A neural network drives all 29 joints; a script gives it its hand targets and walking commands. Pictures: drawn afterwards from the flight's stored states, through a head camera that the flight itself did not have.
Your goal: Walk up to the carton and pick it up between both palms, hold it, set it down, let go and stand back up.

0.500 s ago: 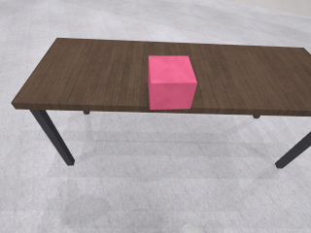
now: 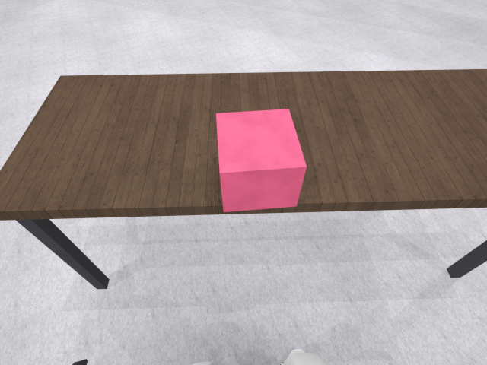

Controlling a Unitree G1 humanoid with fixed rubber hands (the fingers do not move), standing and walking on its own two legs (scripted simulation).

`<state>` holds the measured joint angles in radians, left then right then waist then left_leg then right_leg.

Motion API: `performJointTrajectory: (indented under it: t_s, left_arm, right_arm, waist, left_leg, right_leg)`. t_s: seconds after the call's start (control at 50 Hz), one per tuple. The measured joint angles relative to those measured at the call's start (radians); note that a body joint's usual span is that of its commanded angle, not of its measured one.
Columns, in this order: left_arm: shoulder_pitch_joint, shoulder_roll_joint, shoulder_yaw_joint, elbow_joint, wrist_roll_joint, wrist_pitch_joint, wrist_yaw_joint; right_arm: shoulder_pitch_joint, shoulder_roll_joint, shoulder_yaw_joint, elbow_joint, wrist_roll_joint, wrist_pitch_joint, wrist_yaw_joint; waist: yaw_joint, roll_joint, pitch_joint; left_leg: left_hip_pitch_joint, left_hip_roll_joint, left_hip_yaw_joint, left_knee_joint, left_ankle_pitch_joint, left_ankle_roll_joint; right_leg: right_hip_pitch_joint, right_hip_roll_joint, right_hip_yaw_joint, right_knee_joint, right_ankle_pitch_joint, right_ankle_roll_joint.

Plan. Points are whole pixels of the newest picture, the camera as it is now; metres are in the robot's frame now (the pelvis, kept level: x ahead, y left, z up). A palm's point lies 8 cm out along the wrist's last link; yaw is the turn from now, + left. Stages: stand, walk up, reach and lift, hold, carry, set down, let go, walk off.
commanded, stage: walk up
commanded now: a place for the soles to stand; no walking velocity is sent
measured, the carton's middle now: (256, 160) +0.56 +0.01 -0.04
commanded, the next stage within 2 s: none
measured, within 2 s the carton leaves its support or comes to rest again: neither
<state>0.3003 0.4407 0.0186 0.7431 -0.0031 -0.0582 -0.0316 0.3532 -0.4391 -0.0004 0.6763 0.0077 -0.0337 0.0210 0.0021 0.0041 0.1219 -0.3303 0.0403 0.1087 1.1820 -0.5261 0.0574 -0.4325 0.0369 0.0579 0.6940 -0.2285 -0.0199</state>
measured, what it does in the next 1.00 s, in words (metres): walks ahead: left foot, then right foot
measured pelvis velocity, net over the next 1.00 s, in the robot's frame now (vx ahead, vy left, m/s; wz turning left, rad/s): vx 0.20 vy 0.03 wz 0.01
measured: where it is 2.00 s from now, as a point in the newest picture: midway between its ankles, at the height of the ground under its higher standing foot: outside the picture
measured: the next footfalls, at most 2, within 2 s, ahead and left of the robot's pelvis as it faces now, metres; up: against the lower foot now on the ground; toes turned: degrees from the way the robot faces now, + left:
left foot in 0.14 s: +0.12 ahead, +0.12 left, +0.00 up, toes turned +8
right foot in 0.54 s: +0.26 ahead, -0.12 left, +0.00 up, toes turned +4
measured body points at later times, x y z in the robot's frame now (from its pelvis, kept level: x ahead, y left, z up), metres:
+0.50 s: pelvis +0.13 +0.02 +0.01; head +0.17 +0.03 +0.46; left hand +0.22 +0.34 -0.09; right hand +0.20 -0.29 -0.08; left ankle +0.09 +0.11 -0.71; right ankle +0.22 -0.13 -0.69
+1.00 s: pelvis +0.20 +0.03 -0.01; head +0.25 +0.04 +0.44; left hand +0.28 +0.35 -0.11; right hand +0.32 -0.27 -0.10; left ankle +0.22 +0.12 -0.71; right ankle +0.23 -0.12 -0.71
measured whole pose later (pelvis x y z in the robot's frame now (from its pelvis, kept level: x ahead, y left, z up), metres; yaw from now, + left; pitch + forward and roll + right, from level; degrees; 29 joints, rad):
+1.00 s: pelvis +0.20 +0.03 -0.01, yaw +1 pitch -1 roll -1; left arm 0.29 0.42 0.02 0.74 0.00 -0.04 0.03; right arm 0.24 -0.41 0.00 0.68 -0.01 -0.02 0.00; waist 0.00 0.01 0.13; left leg -0.40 0.06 0.11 0.84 -0.42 0.04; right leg -0.38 0.01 0.06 0.78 -0.35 -0.01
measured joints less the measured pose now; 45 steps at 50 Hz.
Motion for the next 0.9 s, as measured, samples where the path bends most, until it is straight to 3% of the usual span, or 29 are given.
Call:
performJointTrajectory:
  t_s: [0.06,0.12,0.14,0.16,0.2,0.24,0.4,0.52,0.54,0.6,0.66,0.72,0.78,0.8,0.84,0.9]
  left_arm:
    - [0.0,-0.001,0.0,0.0,0.006,0.0,0.014]
    - [0.0,0.001,0.0,-0.001,0.02,0.0,0.016]
    - [0.0,0.002,0.0,0.0,0.021,0.001,0.016]
    - [-0.003,0.002,0.0,0.0,0.021,0.001,0.016]
    - [-0.005,-0.001,0.0,0.0,0.02,0.008,0.016]
    - [-0.004,-0.001,0.0,0.0,0.019,0.008,0.016]
    - [-0.004,0.0,0.0,0.0,0.011,0.008,0.012]
    - [-0.003,0.0,0.0,-0.001,0.009,0.008,0.008]
    - [-0.003,0.001,0.0,-0.001,0.009,0.006,0.009]
    - [-0.004,-0.015,0.0,0.0,0.01,0.001,0.017]
    - [-0.004,-0.019,0.0,0.0,0.009,0.0,0.029]
    - [-0.004,-0.019,0.0,-0.001,0.011,0.0,0.046]
    - [-0.005,-0.019,0.0,0.0,0.013,0.0,0.052]
    - [-0.011,-0.02,0.0,0.0,0.011,0.004,0.054]
    - [-0.012,-0.024,0.0,0.0,0.007,0.019,0.057]
    - [-0.011,-0.024,0.0,0.0,0.002,0.023,0.057]
  right_arm:
    - [-0.049,-0.001,0.0,-0.001,-0.001,-0.002,0.009]
    - [-0.082,-0.001,0.0,-0.002,-0.001,-0.015,0.025]
    - [-0.079,-0.002,0.0,-0.002,-0.005,-0.026,0.025]
    - [-0.07,-0.002,0.0,-0.001,-0.014,-0.038,0.019]
    - [-0.039,0.001,0.0,0.0,-0.024,-0.043,0.014]
    - [-0.013,0.007,0.0,0.0,-0.023,-0.04,0.013]
    - [0.054,0.008,0.0,0.0,-0.014,-0.04,-0.003]
    - [0.051,0.008,0.0,0.0,-0.015,-0.026,0.001]
    - [0.048,0.008,0.0,0.0,-0.014,-0.022,-0.001]
    - [0.001,0.013,0.0,0.001,-0.003,0.006,-0.003]
    - [-0.04,0.015,0.0,0.0,0.0,0.018,-0.008]
    - [-0.083,0.014,0.0,-0.001,0.0,0.018,-0.005]
    - [-0.1,0.013,0.0,-0.001,-0.008,0.0,-0.008]
    - [-0.1,0.016,0.0,0.0,-0.017,-0.004,-0.009]
    - [-0.098,0.023,0.0,0.0,-0.021,-0.001,-0.008]
    - [-0.1,0.028,0.0,0.0,-0.02,0.001,-0.011]
  waist:
    - [-0.001,0.002,-0.001]
    - [-0.003,0.003,-0.012]
    - [-0.003,0.004,-0.021]
    - [-0.002,0.002,-0.023]
    - [-0.002,0.001,-0.029]
    - [-0.002,-0.007,-0.032]
    - [-0.001,-0.012,-0.032]
    - [0.0,-0.013,-0.034]
    - [0.0,-0.013,-0.028]
    - [0.001,0.015,0.004]
    - [-0.001,0.019,0.008]
    - [-0.001,0.02,0.008]
    - [-0.002,0.02,-0.002]
    - [-0.001,0.015,0.009]
    - [-0.001,0.01,0.013]
    - [-0.001,0.007,0.01]
  left_leg:
    - [-0.08,0.004,-0.003,-0.044,-0.002,0.0]
    - [-0.088,0.012,-0.004,-0.29,0.003,0.0]
    - [-0.075,0.012,-0.004,-0.386,0.027,0.0]
    - [-0.07,0.011,0.001,-0.411,0.122,0.0]
    - [-0.065,0.01,0.003,-0.389,0.169,-0.001]
    - [-0.036,0.006,0.005,-0.417,0.159,-0.001]
    - [0.1,-0.001,0.008,-0.56,0.156,-0.004]
    - [0.118,-0.01,0.01,-0.518,0.083,-0.012]
    - [0.116,-0.01,0.01,-0.476,0.054,-0.013]
    - [0.041,0.018,-0.008,-0.224,0.02,-0.012]
    - [-0.054,0.018,-0.014,-0.064,0.019,-0.013]
    - [-0.092,0.02,-0.015,-0.15,0.018,-0.013]
    - [-0.071,0.02,-0.015,-0.38,0.098,-0.013]
    - [-0.071,0.016,-0.012,-0.375,0.15,-0.013]
    - [-0.071,0.016,-0.01,-0.349,0.139,-0.013]
    - [-0.068,0.016,-0.01,-0.364,0.129,-0.013]
  right_leg:
    - [0.034,-0.018,-0.002,0.0,-0.026,0.008]
    - [0.046,-0.025,-0.003,0.002,-0.051,0.012]
    - [0.039,-0.026,-0.003,0.02,-0.073,0.009]
    - [0.029,-0.026,0.0,0.066,-0.125,-0.006]
    - [-0.009,-0.005,0.005,0.2,-0.192,-0.02]
    - [-0.049,0.008,0.006,0.271,-0.166,-0.018]
    - [-0.106,-0.019,0.007,0.275,-0.088,0.011]
    - [-0.049,-0.053,0.008,0.051,-0.022,-0.005]
    - [-0.017,-0.05,0.008,0.01,-0.005,-0.016]
    - [0.008,-0.024,0.005,0.051,-0.065,0.034]
    - [0.033,-0.028,0.004,0.053,-0.078,0.034]
    - [0.043,-0.035,0.003,0.053,-0.091,0.039]
    - [0.022,-0.035,0.002,0.08,-0.11,0.052]
    - [0.02,-0.038,0.003,0.106,-0.134,0.041]
    - [0.014,-0.028,0.003,0.143,-0.215,0.018]
    - [0.007,-0.019,0.003,0.153,-0.239,0.011]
